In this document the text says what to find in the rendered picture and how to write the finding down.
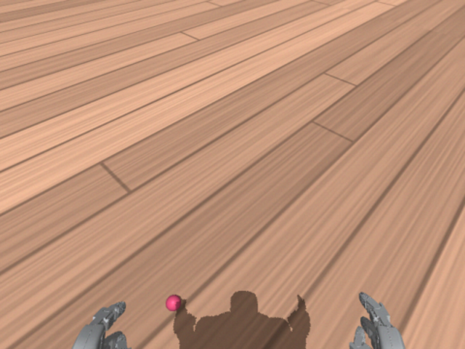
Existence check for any right robot hand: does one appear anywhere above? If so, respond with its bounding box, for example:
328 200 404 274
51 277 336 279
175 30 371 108
349 292 405 349

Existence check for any left robot hand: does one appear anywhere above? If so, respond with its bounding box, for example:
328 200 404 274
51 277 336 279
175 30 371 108
71 302 132 349

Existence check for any ball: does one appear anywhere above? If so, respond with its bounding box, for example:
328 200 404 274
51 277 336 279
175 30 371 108
166 294 181 311

